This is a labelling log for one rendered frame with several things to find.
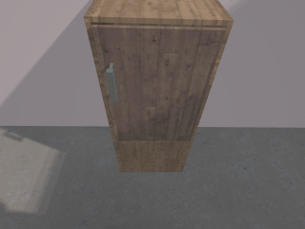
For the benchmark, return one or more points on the handle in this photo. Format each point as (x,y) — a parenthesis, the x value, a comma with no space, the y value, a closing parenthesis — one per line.
(111,83)

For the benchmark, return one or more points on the cupboard door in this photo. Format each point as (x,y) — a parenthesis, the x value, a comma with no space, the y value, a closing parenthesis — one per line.
(161,73)

